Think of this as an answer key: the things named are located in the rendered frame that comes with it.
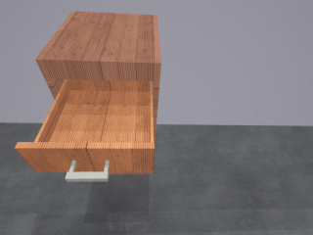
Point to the handle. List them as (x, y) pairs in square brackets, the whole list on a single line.
[(87, 176)]

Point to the drawer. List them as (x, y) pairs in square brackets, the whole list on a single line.
[(94, 121)]

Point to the cabinet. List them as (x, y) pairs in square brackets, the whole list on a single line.
[(104, 46)]

